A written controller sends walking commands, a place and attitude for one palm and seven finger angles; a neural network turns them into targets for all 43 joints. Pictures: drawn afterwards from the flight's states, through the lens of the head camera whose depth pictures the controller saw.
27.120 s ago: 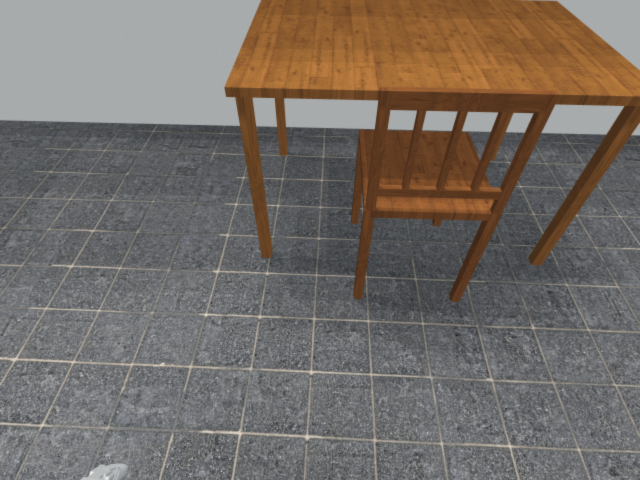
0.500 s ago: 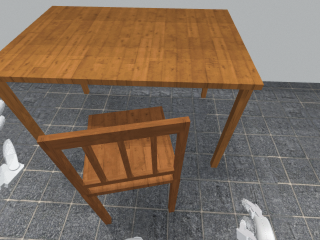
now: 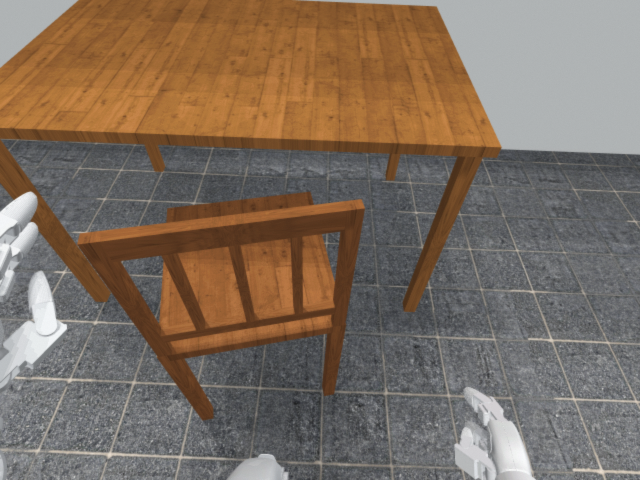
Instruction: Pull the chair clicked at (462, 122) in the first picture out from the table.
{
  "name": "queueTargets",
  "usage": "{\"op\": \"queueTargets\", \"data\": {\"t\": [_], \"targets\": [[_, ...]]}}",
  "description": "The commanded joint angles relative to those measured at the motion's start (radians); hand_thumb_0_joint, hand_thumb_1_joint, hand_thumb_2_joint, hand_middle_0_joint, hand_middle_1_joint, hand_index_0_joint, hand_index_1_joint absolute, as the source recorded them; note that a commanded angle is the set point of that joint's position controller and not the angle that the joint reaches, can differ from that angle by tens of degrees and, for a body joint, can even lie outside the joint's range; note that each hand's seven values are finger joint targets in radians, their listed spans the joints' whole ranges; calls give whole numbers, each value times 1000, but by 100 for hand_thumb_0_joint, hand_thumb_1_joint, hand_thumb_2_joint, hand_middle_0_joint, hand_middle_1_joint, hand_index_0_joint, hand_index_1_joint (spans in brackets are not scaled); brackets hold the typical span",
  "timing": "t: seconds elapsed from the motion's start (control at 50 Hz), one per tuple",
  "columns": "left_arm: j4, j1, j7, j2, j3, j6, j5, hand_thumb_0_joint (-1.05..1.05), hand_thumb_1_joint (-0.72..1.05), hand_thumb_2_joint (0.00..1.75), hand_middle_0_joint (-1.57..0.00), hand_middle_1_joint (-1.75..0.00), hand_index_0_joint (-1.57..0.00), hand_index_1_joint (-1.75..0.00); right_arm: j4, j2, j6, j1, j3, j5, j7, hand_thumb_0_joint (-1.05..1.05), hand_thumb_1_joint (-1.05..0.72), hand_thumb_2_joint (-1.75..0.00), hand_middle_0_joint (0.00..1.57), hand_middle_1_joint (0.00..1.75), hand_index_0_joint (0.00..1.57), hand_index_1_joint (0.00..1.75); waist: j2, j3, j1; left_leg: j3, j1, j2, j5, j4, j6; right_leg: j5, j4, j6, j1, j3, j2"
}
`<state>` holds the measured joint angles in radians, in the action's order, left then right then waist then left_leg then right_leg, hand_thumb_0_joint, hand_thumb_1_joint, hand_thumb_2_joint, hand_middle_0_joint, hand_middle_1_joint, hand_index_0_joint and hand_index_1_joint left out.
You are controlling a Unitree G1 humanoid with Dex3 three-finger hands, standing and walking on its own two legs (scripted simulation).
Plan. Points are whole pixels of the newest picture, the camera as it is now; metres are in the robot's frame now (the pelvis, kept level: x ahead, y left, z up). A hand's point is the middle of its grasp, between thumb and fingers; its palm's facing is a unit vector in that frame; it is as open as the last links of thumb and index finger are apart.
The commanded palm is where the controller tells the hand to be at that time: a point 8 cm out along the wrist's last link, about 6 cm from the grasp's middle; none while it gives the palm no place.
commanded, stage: step back with the hand held close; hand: left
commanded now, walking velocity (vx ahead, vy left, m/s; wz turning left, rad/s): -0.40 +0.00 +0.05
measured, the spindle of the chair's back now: (243, 284) +0.43 +0.17 -0.10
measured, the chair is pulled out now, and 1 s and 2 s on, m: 0.16 0.16 0.16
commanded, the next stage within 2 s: stop stepping back and stand still in 0.08 s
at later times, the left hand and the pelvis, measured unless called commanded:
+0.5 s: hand out of the picture +0.08 +0.26 +0.17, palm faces +0.51 -0.76 -0.41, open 7.4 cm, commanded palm +0.02 +0.29 +0.18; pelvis -0.10 -0.01 +0.00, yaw +3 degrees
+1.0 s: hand out of the picture +0.02 +0.27 +0.17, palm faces +0.55 -0.71 -0.44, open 7.4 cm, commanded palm -0.04 +0.29 +0.18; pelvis -0.15 -0.02 -0.01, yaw +6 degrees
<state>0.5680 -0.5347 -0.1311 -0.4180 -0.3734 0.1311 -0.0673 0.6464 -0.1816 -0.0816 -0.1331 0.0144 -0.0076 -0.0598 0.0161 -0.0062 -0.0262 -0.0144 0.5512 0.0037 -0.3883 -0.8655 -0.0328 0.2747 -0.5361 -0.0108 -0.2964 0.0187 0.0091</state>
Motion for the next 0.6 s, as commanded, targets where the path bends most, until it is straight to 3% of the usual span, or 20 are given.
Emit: {"op": "queueTargets", "data": {"t": [0.0,0.04,0.06,0.08,0.1,0.12,0.14,0.16,0.2,0.24,0.26,0.3,0.32,0.36,0.4,0.44,0.5,0.54,0.56,0.58], "targets": [[163,2,-52,-209,-192,54,14,0,90,90,-20,-30,-20,-30,-156,-91,-13,120,-33,2,-36,0,-90,-90,20,30,20,30,94,132,30,17,-100,19,-55,83,1,-680,88,-121,72,123,-267],[213,2,-57,-207,-182,60,6,0,90,90,-20,-30,-20,-30,-143,-119,-10,86,-46,-3,-48,0,-90,-90,20,30,20,30,31,178,44,-18,-258,21,246,419,15,-638,-29,-45,87,54,-194],[218,3,-63,-218,-188,66,3,0,90,90,-20,-30,-20,-30,-146,-140,-19,95,-67,-13,-53,0,-90,-90,20,30,20,30,-50,183,34,62,-330,129,555,460,49,-449,-85,5,40,6,-121],[235,-13,-58,-198,-178,73,-6,0,90,90,-20,-30,-20,-30,-156,-156,-29,73,-81,-18,-46,0,-90,-90,20,30,20,30,-189,238,11,161,-420,253,813,438,95,-91,-157,29,-43,-3,-57],[265,-10,-47,-198,-164,90,-16,0,90,90,-20,-30,-20,-30,-162,-177,-50,50,-93,-28,-31,0,-90,-90,20,30,20,30,-209,244,9,159,-462,296,859,460,109,162,-229,20,-79,20,-28],[200,-68,-50,-205,-205,79,-6,0,90,90,-20,-30,-20,-30,-150,-155,-63,49,-97,-5,-30,0,-90,-90,20,30,20,30,-237,235,-5,210,-459,304,986,419,141,212,-270,23,-147,4,0],[264,-65,-41,-200,-192,73,-12,0,90,90,-20,-30,-20,-30,-143,-149,-72,51,-86,21,-25,0,-90,-90,20,30,20,30,-319,234,-2,234,-424,314,1021,440,157,235,-293,31,-131,17,-13],[297,-37,-40,-207,-197,72,-11,0,90,90,-20,-30,-20,-30,-134,-148,-79,52,-84,24,-21,0,-90,-90,20,30,20,30,-332,235,-1,224,-417,315,1020,425,163,218,-280,29,-105,32,-19],[258,-51,-41,-173,-175,51,-1,0,90,90,-20,-30,-20,-30,-139,-157,-79,33,-88,9,-7,0,-90,-90,20,30,20,30,-240,180,13,168,-337,272,706,440,137,130,-173,32,-28,3,-11],[219,-62,-42,-179,-185,41,-5,0,90,90,-20,-30,-20,-30,-161,-174,-76,43,-82,-6,-6,0,-90,-90,20,30,20,30,-186,106,12,130,-148,219,165,451,102,44,-2,30,109,-25,-11],[212,-49,-45,-207,-201,41,1,0,90,90,-20,-30,-20,-30,-171,-177,-71,40,-78,-7,-8,0,-90,-90,20,30,20,30,-123,77,14,85,-75,155,-89,403,76,16,112,14,150,14,-42],[167,-1,-51,-213,-191,30,3,0,90,90,-20,-30,-20,-30,-173,-161,-63,22,-82,-8,-21,0,-90,-90,20,30,20,30,164,41,24,-10,-146,-9,-141,40,4,499,390,-111,-132,375,-259],[148,24,-62,-210,-186,20,4,0,90,90,-20,-30,-20,-30,-153,-147,-63,11,-76,-4,-27,0,-90,-90,20,30,20,30,192,41,27,-3,-194,-3,-68,-99,6,524,431,-150,-197,421,-326],[110,78,-72,-196,-162,11,9,0,90,90,-20,-30,-20,-30,-135,-148,-52,6,-61,0,-30,0,-90,-90,20,30,20,30,104,61,51,19,-218,18,-58,-102,18,457,367,-134,-192,322,-307],[61,89,-81,-182,-144,17,24,0,90,90,-20,-30,-20,-30,-136,-142,-49,13,-49,2,-43,0,-90,-90,20,30,20,30,126,54,50,-12,-299,17,-72,125,41,419,325,-90,-173,201,-256],[86,119,-85,-168,-123,35,34,0,90,90,-20,-30,-20,-30,-131,-158,-57,9,-49,9,-49,0,-90,-90,20,30,20,30,70,38,50,-23,-339,1,-83,330,64,372,278,-54,-120,133,-207],[138,79,-78,-163,-116,57,37,0,90,90,-20,-30,-20,-30,-150,-188,-65,-9,-59,3,-38,0,-90,-90,20,30,20,30,-93,52,34,151,-274,117,-84,531,123,142,76,5,22,23,-64],[140,59,-77,-173,-137,59,44,0,90,90,-20,-30,-20,-30,-146,-168,-65,22,-46,-5,-37,0,-90,-90,20,30,20,30,-233,11,28,240,-49,171,-435,682,133,154,-42,27,121,-39,-11],[146,79,-74,-178,-142,59,58,0,90,90,-20,-30,-20,-30,-154,-172,-66,25,-52,-8,-38,0,-90,-90,20,30,20,30,-289,-15,28,247,50,186,-512,719,144,112,-138,31,178,-62,19],[132,102,-72,-171,-134,58,65,0,90,90,-20,-30,-20,-30,-151,-162,-68,31,-53,-3,-36,0,-90,-90,20,30,20,30,-278,-52,28,229,89,183,-471,699,147,70,-164,30,190,-65,23]]}}
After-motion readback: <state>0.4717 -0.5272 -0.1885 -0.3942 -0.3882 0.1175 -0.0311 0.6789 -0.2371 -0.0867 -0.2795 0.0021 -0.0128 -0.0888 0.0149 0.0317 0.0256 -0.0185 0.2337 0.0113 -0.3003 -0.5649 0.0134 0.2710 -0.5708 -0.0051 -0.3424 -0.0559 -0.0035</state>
